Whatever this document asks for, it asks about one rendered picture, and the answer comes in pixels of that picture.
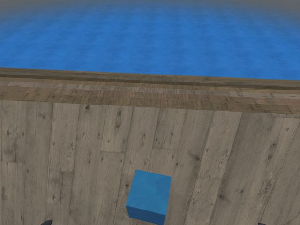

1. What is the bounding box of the carton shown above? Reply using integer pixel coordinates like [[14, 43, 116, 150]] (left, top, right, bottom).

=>
[[126, 169, 172, 225]]

